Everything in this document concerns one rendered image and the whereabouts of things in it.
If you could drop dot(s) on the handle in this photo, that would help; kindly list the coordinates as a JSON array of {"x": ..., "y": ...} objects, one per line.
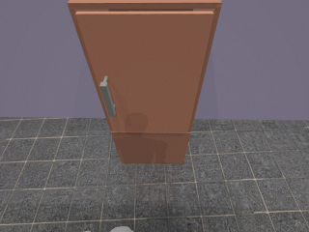
[{"x": 110, "y": 106}]

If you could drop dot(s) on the cupboard door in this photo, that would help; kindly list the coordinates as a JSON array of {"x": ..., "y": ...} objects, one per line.
[{"x": 153, "y": 60}]

